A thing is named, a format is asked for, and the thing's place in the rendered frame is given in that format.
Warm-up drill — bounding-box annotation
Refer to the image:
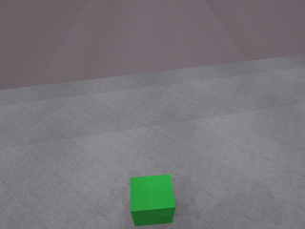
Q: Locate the carton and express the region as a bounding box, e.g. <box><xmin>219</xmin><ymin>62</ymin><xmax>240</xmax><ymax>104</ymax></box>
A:
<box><xmin>130</xmin><ymin>174</ymin><xmax>175</xmax><ymax>226</ymax></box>

